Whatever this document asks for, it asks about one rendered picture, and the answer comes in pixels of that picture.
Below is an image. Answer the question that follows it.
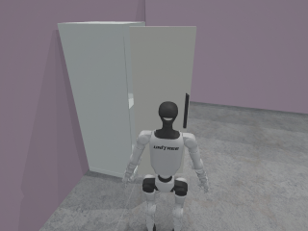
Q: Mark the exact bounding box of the robot right upper arm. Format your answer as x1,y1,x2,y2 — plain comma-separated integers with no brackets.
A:
183,133,202,170

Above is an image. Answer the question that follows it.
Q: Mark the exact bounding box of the right robot thigh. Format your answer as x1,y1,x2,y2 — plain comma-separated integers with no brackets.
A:
172,177,188,219

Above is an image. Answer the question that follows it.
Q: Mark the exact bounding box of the handle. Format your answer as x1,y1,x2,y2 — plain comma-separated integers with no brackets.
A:
183,93,190,129

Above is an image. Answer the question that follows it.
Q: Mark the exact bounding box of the robot left hand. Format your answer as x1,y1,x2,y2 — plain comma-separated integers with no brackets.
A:
122,175,134,188

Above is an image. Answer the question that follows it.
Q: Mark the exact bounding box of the robot left upper arm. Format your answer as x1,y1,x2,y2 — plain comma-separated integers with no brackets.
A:
130,130,152,166

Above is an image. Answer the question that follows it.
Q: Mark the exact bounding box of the robot left forearm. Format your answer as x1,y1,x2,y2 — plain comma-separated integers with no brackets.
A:
124,154,137,178

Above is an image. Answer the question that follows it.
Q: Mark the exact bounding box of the robot right hand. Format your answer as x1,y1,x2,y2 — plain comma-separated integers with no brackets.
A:
196,181,209,193

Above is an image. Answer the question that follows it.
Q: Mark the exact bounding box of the left robot shin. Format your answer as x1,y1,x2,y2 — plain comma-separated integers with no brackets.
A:
145,203,155,231

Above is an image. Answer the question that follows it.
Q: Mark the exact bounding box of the robot right forearm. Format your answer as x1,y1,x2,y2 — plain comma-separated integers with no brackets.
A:
195,158,208,184

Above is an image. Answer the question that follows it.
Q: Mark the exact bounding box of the fridge door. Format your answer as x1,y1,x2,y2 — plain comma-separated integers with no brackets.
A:
129,26,197,174

